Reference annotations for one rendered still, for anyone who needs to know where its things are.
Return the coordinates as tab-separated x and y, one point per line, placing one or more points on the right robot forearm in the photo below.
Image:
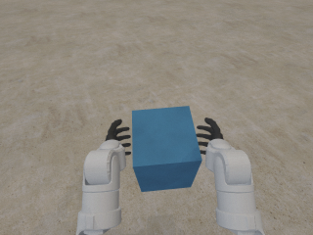
236	206

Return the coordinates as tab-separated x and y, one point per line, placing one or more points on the left robot forearm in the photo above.
100	209

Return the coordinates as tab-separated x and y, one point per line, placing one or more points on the right robot hand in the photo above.
214	130

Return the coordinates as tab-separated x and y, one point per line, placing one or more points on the left robot hand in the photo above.
113	131

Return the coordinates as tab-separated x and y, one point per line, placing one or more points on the carton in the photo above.
165	149

